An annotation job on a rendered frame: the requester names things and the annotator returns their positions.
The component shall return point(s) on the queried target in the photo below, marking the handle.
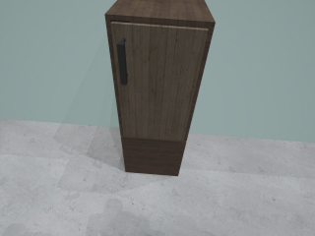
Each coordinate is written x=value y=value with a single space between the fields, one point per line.
x=121 y=52

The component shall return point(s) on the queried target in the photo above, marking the cupboard door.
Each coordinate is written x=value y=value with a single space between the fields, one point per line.
x=163 y=65

